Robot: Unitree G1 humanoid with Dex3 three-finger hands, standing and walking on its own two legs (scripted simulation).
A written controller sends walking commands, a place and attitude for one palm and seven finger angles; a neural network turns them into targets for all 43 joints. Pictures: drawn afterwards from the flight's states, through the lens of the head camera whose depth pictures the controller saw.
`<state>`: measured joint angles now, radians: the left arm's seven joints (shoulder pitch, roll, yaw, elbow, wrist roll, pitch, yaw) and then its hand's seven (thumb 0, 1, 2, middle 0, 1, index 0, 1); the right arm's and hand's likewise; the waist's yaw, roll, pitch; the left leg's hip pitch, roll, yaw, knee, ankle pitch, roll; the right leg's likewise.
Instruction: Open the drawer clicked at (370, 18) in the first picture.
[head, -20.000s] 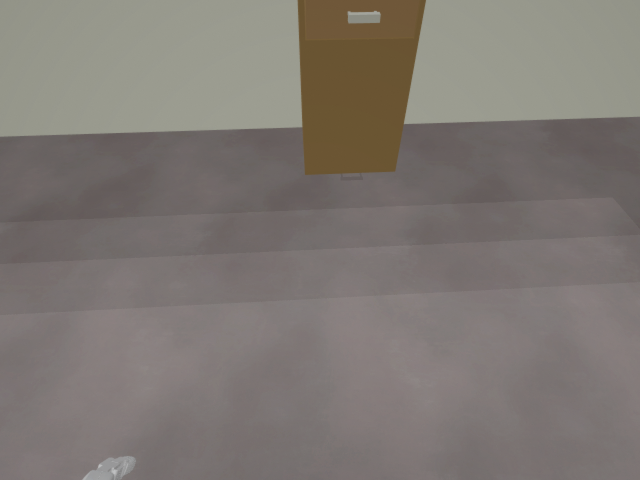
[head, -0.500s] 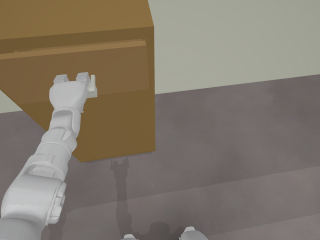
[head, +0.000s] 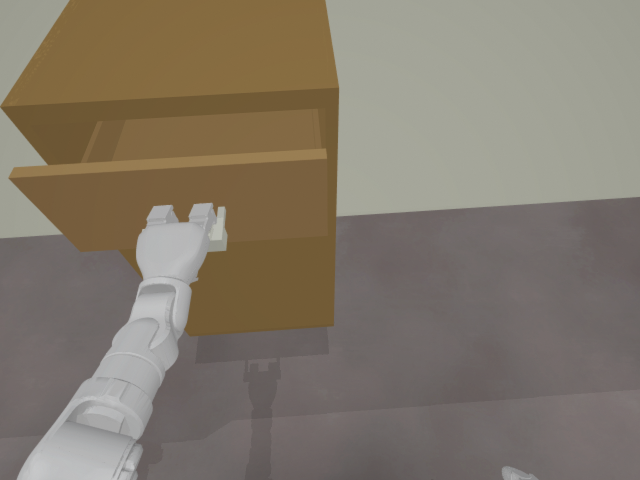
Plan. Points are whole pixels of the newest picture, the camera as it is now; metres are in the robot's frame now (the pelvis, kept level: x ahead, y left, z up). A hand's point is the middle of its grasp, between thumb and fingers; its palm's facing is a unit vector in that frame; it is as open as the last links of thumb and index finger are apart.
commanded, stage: pull the drawer open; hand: left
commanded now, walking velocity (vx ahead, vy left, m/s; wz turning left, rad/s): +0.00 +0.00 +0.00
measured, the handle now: (186, 227) +0.46 +0.21 +0.01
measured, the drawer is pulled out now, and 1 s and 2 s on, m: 0.10 0.21 0.30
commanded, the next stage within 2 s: open the thumb to release the handle in 1.98 s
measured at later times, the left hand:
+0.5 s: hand (184, 296) +0.35 +0.20 -0.01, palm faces -0.01 -0.03 -1.00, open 6.3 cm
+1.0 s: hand (178, 343) +0.29 +0.19 -0.01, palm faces +0.00 -0.05 -1.00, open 6.3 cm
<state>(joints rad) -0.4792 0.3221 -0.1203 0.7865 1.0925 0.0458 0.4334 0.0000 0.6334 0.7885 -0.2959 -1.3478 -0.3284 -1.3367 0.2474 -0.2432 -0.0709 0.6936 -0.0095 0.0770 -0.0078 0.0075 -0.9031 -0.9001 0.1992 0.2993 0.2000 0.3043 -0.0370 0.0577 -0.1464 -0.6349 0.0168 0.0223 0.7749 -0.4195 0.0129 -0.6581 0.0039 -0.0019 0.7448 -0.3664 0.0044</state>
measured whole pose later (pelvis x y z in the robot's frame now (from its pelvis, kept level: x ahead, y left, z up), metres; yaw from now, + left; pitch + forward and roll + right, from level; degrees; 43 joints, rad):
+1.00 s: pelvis -0.01 -0.01 +0.01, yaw +0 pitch +10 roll +0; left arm -0.06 0.26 -0.20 0.39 1.10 0.12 0.43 0.03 0.64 0.78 -0.27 -1.35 -0.36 -1.32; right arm 0.14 -0.23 -0.04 0.65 -0.01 0.04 -0.01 0.01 -0.90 -0.90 0.20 0.30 0.20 0.30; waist 0.03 0.05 -0.12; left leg -0.50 0.01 0.03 0.73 -0.40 0.00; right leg -0.54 0.00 0.00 0.74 -0.37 -0.01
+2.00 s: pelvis -0.01 -0.02 +0.00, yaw -1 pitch +9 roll +1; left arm 0.39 0.28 -0.14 -0.01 1.10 0.06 0.45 0.05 0.64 0.75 -0.23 -1.35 -0.37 -1.29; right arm 0.10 -0.22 -0.02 0.61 -0.04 0.03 0.01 0.01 -0.90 -0.90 0.20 0.30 0.20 0.30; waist 0.04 0.04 -0.11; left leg -0.50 0.03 0.05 0.79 -0.44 -0.02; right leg -0.56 0.02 0.02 0.83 -0.41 -0.02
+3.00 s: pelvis -0.02 -0.02 +0.00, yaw +1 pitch +7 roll +1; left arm 0.24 0.27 -0.19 0.11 1.11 0.11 0.45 0.00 -0.48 0.30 -0.31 -1.20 -0.32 -1.20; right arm 0.10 -0.22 -0.02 0.66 -0.04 0.04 -0.02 0.01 -0.90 -0.90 0.20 0.30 0.20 0.30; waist 0.07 0.06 -0.10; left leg -0.51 0.01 0.02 0.79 -0.41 -0.01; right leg -0.56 0.00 0.00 0.82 -0.39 -0.02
